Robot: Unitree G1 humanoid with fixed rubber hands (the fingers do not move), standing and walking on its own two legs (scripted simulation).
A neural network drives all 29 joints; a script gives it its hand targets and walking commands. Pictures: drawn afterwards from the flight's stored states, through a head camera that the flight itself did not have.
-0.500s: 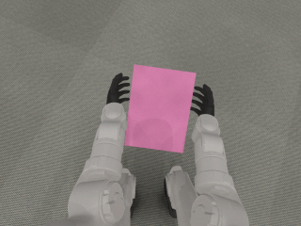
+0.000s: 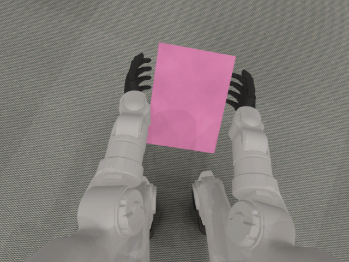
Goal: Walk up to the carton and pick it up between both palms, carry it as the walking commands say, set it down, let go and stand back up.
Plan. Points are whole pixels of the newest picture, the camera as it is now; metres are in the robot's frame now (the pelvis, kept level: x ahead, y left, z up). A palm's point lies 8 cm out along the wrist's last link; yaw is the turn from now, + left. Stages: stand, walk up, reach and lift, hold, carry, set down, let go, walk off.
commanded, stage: set down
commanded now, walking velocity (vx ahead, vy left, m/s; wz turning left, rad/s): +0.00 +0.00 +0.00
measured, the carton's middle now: (185, 98) +0.48 -0.05 -0.17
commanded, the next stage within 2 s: none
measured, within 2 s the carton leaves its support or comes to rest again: neither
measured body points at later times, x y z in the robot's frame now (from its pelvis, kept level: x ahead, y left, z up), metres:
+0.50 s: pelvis -0.02 -0.01 -0.07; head +0.28 +0.00 +0.27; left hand +0.52 +0.07 -0.17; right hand +0.46 -0.18 -0.17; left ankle +0.09 +0.10 -0.53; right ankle +0.08 -0.14 -0.53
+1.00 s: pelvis -0.02 -0.01 -0.12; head +0.32 +0.00 +0.16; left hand +0.54 +0.07 -0.26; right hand +0.49 -0.18 -0.26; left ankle +0.09 +0.10 -0.53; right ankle +0.08 -0.14 -0.53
